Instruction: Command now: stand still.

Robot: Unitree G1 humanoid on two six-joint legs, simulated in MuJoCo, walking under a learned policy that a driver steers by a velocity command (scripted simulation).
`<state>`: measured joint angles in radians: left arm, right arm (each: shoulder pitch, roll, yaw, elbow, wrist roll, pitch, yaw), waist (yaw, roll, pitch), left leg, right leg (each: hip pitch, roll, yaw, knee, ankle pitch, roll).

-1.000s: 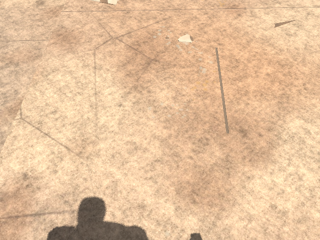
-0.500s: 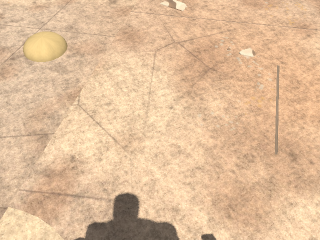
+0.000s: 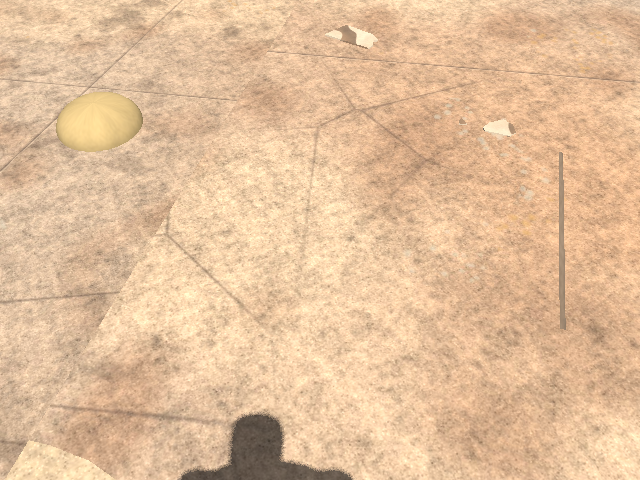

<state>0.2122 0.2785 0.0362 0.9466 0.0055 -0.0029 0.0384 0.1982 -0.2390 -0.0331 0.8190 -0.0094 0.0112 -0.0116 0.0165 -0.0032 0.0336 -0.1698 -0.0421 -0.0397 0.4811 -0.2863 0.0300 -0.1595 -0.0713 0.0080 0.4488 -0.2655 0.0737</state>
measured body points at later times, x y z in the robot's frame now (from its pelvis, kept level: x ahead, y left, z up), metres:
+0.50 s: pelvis +0.01 -0.02 -0.01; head +0.01 -0.02 +0.44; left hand +0.03 +0.25 -0.15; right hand +0.05 -0.28 -0.15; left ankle -0.02 +0.10 -0.74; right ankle -0.02 -0.15 -0.73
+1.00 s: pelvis +0.19 -0.04 -0.01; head +0.23 -0.05 +0.44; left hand +0.07 +0.20 -0.14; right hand +0.44 -0.25 -0.10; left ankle +0.38 +0.08 -0.71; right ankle +0.01 -0.14 -0.74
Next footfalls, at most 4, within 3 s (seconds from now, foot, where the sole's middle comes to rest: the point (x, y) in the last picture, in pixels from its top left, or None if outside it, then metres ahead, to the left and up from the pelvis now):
1.06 left None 0.42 0.08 -0.78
1.60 right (429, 404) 0.69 -0.21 -0.78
2.08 left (390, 283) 1.03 -0.14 -0.78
2.58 right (531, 274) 1.07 -0.51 -0.78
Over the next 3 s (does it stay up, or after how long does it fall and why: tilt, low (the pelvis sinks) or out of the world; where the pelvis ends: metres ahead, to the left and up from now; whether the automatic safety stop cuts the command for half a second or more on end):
stays up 1.17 -0.47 0.00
